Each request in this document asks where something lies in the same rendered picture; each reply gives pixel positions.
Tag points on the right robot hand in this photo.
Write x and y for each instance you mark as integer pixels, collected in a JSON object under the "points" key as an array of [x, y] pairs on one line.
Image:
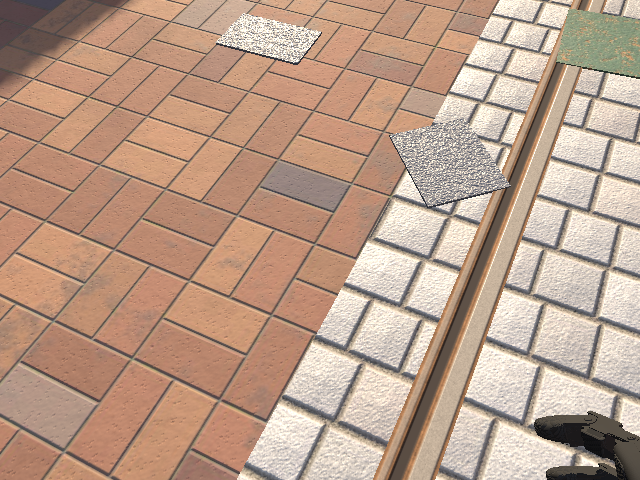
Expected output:
{"points": [[600, 435]]}

